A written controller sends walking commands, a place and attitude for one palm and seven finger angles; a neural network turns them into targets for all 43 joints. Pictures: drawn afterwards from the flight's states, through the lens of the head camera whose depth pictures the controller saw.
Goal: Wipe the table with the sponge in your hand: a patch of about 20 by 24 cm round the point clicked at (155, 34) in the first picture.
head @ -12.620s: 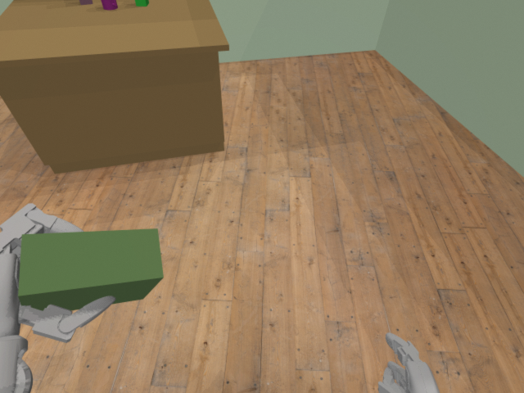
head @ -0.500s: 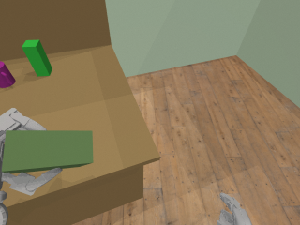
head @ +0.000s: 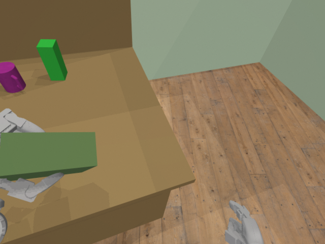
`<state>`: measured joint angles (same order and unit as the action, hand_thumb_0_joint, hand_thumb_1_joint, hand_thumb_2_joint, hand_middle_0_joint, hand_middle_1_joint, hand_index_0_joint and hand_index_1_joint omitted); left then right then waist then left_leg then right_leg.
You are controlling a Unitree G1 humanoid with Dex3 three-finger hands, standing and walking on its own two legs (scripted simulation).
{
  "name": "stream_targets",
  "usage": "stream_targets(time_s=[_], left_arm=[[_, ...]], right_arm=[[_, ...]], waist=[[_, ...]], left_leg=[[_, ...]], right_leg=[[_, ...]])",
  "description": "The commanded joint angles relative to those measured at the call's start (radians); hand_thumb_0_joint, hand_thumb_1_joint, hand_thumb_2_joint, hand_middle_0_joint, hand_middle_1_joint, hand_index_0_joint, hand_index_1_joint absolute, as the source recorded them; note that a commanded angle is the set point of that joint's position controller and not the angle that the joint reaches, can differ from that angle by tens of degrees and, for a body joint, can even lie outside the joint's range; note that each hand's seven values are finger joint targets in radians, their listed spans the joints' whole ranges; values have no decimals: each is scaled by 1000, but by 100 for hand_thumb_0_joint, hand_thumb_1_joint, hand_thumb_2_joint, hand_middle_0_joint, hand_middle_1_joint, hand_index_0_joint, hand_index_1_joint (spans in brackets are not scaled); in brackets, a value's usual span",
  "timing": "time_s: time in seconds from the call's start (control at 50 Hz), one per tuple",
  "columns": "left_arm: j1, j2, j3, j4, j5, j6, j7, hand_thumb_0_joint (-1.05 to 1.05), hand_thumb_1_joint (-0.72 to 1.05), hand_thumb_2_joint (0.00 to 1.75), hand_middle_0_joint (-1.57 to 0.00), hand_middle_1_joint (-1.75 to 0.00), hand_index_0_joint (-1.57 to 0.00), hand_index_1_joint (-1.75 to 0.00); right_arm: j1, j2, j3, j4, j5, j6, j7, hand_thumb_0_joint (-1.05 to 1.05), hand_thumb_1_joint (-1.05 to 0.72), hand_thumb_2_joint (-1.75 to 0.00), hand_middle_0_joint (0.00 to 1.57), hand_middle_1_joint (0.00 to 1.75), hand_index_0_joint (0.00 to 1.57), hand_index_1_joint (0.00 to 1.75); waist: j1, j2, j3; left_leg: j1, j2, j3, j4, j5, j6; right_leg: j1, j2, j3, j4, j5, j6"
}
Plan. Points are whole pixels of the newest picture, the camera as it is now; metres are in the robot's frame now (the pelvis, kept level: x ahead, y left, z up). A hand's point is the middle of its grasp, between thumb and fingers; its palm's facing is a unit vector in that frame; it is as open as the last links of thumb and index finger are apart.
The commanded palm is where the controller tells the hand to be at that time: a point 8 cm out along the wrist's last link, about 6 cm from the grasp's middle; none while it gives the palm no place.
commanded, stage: come to a stop and stand still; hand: left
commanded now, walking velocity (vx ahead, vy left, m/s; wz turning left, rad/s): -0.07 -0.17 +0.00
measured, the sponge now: (63, 155) +0.24 +0.21 +0.14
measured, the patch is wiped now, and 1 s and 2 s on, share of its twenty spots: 0.00 0.00 0.00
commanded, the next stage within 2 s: look again from close up in 0.96 s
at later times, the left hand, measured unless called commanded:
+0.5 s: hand (37, 142) +0.24 +0.25 +0.18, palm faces +0.30 -0.85 -0.43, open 10.2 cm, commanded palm +0.17 +0.29 +0.18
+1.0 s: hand (25, 142) +0.25 +0.28 +0.16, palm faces +0.33 -0.86 -0.39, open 10.2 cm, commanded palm +0.18 +0.31 +0.18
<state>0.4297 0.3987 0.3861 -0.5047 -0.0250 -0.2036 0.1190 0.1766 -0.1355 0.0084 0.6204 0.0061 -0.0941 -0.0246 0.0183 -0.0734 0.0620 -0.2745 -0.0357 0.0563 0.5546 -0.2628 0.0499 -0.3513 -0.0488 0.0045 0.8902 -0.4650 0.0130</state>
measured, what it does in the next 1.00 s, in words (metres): steps on the spot: right foot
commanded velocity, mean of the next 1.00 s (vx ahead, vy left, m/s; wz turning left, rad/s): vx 0.00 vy -0.01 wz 0.00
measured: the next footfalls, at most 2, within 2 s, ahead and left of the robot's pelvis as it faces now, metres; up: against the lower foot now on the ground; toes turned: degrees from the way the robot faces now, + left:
right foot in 0.12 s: +0.05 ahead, -0.10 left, +0.00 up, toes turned +0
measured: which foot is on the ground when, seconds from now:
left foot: down 0.00-1.00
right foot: up 0.00-0.10, down 0.12-1.00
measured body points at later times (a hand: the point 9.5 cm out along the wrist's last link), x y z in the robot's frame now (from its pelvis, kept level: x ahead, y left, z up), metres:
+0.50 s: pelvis +0.00 +0.01 +0.01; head +0.03 +0.02 +0.46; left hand +0.22 +0.29 +0.20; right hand +0.15 -0.23 -0.07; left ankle +0.02 +0.09 -0.73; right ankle +0.02 -0.10 -0.73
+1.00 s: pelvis +0.02 +0.03 +0.01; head +0.05 +0.06 +0.46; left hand +0.22 +0.32 +0.18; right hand +0.22 -0.18 -0.05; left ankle +0.02 +0.09 -0.73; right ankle +0.02 -0.10 -0.73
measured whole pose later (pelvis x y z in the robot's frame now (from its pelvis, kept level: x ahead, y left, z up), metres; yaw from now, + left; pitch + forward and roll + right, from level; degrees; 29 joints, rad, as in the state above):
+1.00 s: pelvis +0.02 +0.03 +0.01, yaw -1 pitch +0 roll -1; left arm 0.40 0.39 0.36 -0.44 -0.03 -0.21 0.06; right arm 0.17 -0.17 0.04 0.55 0.01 -0.13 -0.03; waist 0.03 -0.04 0.05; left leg -0.23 -0.04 0.07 0.47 -0.25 0.08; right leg -0.21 -0.01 -0.04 0.42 -0.22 0.01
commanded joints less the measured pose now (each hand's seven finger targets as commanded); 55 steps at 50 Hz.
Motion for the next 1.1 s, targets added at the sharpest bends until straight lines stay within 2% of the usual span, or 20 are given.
stream_targets(time_s=[0.0,0.04,0.08,0.12,0.14,0.22,0.24,0.26,0.28,0.34,0.36,0.44,0.46,0.48,0.56,0.62,0.76,0.84,0.96,1.08], left_arm=[[-49,132,62,-303,-9,-53,18,0,10,130,-120,-160,-120,-160],[-20,147,77,-294,-13,-44,16,0,10,130,-120,-160,-120,-160],[-10,151,93,-252,-23,-37,13,0,10,130,-120,-160,-120,-160],[-30,157,112,-194,-28,-29,15,0,10,130,-120,-160,-120,-160],[-6,114,85,-153,-30,-16,13,0,10,130,-120,-160,-120,-160],[-62,110,52,-173,-28,-9,21,0,10,130,-120,-160,-120,-160],[-1124,919,609,-389,153,-128,13,0,10,130,-120,-160,-120,-160],[-859,508,349,52,60,-74,-13,0,10,130,-120,-160,-120,-160],[-617,295,171,99,37,-65,-46,0,10,130,-120,-160,-120,-160],[-205,110,25,-28,-24,-82,-76,0,10,130,-120,-160,-120,-160],[-102,36,-18,-61,-41,-80,-77,0,10,130,-120,-160,-120,-160],[-36,196,132,-151,-26,-88,-41,0,10,130,-120,-160,-120,-160],[-37,258,202,-153,-25,-87,-26,0,10,130,-120,-160,-120,-160],[-51,224,186,-145,-30,-94,-30,0,10,130,-120,-160,-120,-160],[-132,287,224,-204,-34,-119,-31,0,10,130,-120,-160,-120,-160],[-130,248,179,-222,-34,-127,-37,0,10,130,-120,-160,-120,-160],[-52,150,105,-153,-26,-91,-34,0,10,130,-120,-160,-120,-160],[-100,148,90,-144,-23,-78,-35,0,10,130,-120,-160,-120,-160],[-141,181,109,-211,-20,-76,-31,0,10,130,-120,-160,-120,-160],[-126,140,73,-198,-23,-74,-32,0,10,130,-120,-160,-120,-160]], right_arm=[[-57,-163,-40,-167,-3,-83,-8,0,-90,-90,20,30,20,30],[-51,-167,-33,-174,-1,-82,-9,0,-90,-90,20,30,20,30],[-57,-162,-25,-177,-3,-73,-20,0,-90,-90,20,30,20,30],[-49,-161,-22,-174,-4,-73,-31,0,-90,-90,20,30,20,30],[-34,-169,-35,-174,4,-71,-31,0,-90,-90,20,30,20,30],[-67,-176,-30,-175,2,-63,-44,0,-90,-90,20,30,20,30],[86,-238,-35,-169,-46,-117,-32,0,-90,-90,20,30,20,30],[-17,-154,-38,-83,8,-90,-37,0,-90,-90,20,30,20,30],[4,-184,-56,-134,-8,-103,-20,0,-90,-90,20,30,20,30],[2,-186,-59,-190,27,-101,30,0,-90,-90,20,30,20,30],[-24,-177,-57,-194,37,-106,45,0,-90,-90,20,30,20,30],[-35,-192,-49,-208,23,-101,27,0,-90,-90,20,30,20,30],[-51,-195,-46,-200,24,-97,18,0,-90,-90,20,30,20,30],[-38,-186,-40,-206,19,-95,7,0,-90,-90,20,30,20,30],[-39,-178,-32,-206,16,-103,-17,0,-90,-90,20,30,20,30],[-17,-172,-29,-203,12,-120,-16,0,-90,-90,20,30,20,30],[-25,-181,-34,-175,13,-122,-3,0,-90,-90,20,30,20,30],[-26,-182,-32,-185,10,-95,-10,0,-90,-90,20,30,20,30],[-50,-175,-23,-208,8,-80,-15,0,-90,-90,20,30,20,30],[-40,-172,-20,-219,4,-79,-17,0,-90,-90,20,30,20,30]], waist=[[-7,258,-206],[-13,274,-197],[-18,237,-176],[-18,189,-154],[-19,101,-144],[-18,136,-142],[-10,50,101],[-18,251,-56],[8,263,-152],[24,168,-236],[23,170,-255],[26,-15,-158],[22,6,-149],[13,12,-151],[7,178,-166],[11,214,-208],[10,123,-220],[6,106,-192],[4,173,-194],[0,189,-190]], left_leg=[[130,245,-180,-195,540,14],[46,234,-175,-197,375,-21],[-76,205,-176,-213,162,-36],[-133,171,-170,-249,-27,-44],[-94,145,-163,-230,-44,-41],[-19,144,-169,-253,-38,-31],[-169,154,-72,-123,85,-8],[27,174,-121,-104,96,-17],[82,127,-116,-146,78,-36],[82,114,-98,-150,45,-5],[94,123,-110,-181,29,0],[-10,120,-111,-190,-49,-17],[3,121,-113,-191,-51,-20],[-3,119,-121,-194,-32,-20],[19,122,-130,-186,38,-16],[63,124,-124,-160,137,-16],[144,143,-123,-146,365,-43],[113,151,-128,-160,313,-46],[103,148,-129,-181,287,-49],[99,156,-138,-202,255,-61]], right_leg=[[80,23,-43,-260,83,-22],[206,31,-47,-419,206,-28],[327,20,-17,-503,322,-29],[350,-4,30,-526,362,-32],[296,-2,64,-539,337,-43],[225,-5,70,-577,292,-38],[29,-23,61,-619,305,33],[-18,-104,56,-546,215,-75],[77,-40,83,-503,267,-92],[183,-39,107,-497,322,-11],[198,-26,88,-478,304,-14],[198,-27,86,-540,219,-38],[173,-25,84,-542,199,-42],[178,-28,68,-532,212,-46],[191,-26,77,-485,318,-49],[217,-30,63,-472,394,-49],[197,-18,40,-464,487,-37],[198,-24,37,-483,468,-39],[217,-7,23,-481,452,-41],[217,-7,9,-489,424,-41]])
